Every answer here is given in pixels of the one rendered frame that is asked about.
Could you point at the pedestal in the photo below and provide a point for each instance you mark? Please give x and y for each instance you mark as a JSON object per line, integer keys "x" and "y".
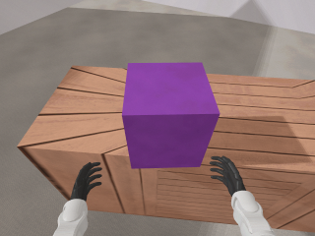
{"x": 266, "y": 128}

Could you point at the carton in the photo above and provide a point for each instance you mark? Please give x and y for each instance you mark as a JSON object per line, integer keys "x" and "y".
{"x": 169, "y": 114}

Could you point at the right robot forearm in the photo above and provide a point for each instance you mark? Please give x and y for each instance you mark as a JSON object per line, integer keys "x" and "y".
{"x": 249, "y": 215}

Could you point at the left robot forearm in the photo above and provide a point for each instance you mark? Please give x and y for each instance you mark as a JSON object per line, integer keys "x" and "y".
{"x": 73, "y": 219}

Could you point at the left robot hand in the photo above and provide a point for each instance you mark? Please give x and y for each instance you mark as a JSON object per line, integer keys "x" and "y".
{"x": 82, "y": 184}

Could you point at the right robot hand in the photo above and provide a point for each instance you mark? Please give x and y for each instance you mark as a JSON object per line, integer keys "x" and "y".
{"x": 231, "y": 177}

